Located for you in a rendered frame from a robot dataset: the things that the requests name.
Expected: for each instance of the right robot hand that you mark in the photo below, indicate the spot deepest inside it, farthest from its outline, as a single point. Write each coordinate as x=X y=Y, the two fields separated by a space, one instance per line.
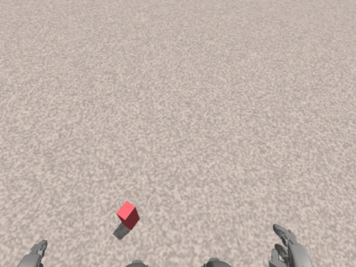
x=295 y=256

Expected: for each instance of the left robot hand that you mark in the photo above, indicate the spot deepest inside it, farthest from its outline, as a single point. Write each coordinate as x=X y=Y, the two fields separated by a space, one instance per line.
x=36 y=253

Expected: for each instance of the carton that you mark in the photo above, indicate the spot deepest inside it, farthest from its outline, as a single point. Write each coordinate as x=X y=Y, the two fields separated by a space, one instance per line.
x=128 y=215

